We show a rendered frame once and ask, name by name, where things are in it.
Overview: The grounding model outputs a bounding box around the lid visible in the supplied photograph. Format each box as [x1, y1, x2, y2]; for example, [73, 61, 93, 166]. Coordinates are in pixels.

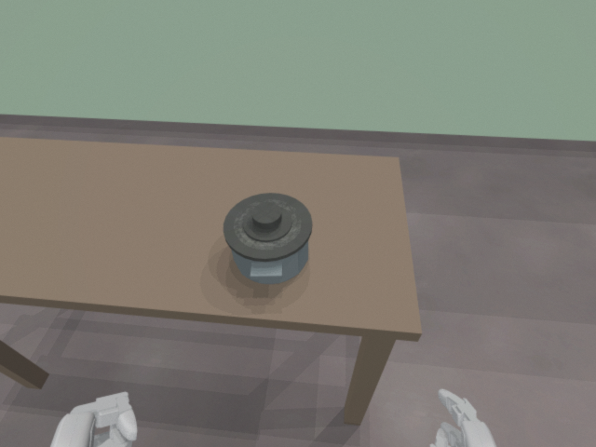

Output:
[223, 193, 312, 262]

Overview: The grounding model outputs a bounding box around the robot right hand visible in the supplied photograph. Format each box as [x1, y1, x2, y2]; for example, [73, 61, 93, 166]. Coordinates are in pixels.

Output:
[430, 389, 496, 447]

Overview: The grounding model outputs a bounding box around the knob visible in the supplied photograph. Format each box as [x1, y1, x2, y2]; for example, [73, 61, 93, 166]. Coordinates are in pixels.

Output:
[251, 202, 282, 229]

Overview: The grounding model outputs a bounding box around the pot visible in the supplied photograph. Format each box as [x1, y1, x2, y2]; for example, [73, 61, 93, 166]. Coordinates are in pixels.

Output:
[231, 241, 308, 284]

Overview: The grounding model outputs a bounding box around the table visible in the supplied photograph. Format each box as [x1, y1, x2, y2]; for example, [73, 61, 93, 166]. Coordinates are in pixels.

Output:
[0, 137, 422, 426]

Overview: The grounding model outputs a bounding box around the robot left hand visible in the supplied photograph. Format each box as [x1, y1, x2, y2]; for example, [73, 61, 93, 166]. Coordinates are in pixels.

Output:
[50, 392, 137, 447]

